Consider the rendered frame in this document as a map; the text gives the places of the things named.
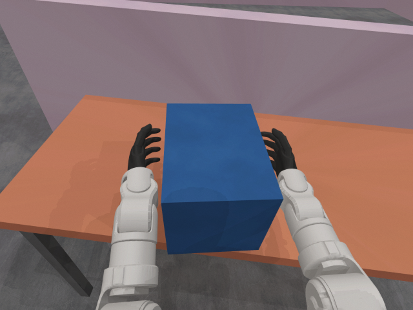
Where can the carton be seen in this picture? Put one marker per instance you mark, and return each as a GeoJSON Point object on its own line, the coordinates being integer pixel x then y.
{"type": "Point", "coordinates": [219, 190]}

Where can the right robot upper arm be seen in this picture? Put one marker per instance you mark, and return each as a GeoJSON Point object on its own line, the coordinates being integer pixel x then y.
{"type": "Point", "coordinates": [352, 291]}

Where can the robot left hand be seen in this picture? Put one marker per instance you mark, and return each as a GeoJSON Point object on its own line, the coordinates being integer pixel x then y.
{"type": "Point", "coordinates": [138, 152]}

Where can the left robot forearm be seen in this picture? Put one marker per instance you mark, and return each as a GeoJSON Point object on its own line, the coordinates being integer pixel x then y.
{"type": "Point", "coordinates": [132, 268]}

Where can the table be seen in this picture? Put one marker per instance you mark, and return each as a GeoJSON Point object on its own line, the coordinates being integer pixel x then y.
{"type": "Point", "coordinates": [361, 174]}

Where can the robot right hand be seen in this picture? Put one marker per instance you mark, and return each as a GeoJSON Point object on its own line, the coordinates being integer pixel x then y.
{"type": "Point", "coordinates": [282, 154]}

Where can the right robot forearm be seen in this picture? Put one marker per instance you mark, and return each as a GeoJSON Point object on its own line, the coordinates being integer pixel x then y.
{"type": "Point", "coordinates": [320, 251]}

